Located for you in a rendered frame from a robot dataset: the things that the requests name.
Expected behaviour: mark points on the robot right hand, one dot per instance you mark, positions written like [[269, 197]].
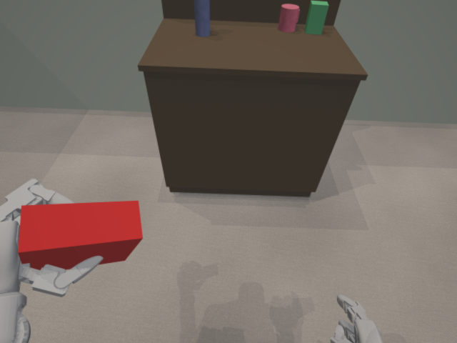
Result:
[[363, 331]]

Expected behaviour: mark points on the sponge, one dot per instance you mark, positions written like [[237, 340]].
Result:
[[63, 235]]

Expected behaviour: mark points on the robot left hand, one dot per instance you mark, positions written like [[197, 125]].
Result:
[[50, 279]]

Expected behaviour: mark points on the left robot forearm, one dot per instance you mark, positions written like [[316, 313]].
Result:
[[14, 326]]

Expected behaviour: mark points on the table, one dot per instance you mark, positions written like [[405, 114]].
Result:
[[249, 109]]

